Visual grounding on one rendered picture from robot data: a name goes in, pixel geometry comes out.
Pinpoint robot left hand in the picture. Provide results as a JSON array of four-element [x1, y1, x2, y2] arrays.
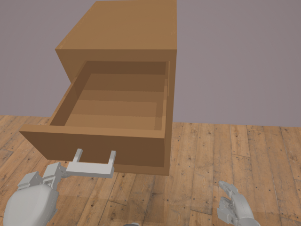
[[3, 162, 70, 226]]

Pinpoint drawer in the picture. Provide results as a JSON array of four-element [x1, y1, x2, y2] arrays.
[[19, 60, 169, 167]]

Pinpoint handle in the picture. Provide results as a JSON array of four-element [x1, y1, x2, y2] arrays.
[[66, 149, 116, 178]]

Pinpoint robot right hand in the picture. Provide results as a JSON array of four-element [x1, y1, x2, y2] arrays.
[[217, 180, 254, 226]]

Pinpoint cabinet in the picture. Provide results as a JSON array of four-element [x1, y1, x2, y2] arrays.
[[55, 0, 177, 176]]

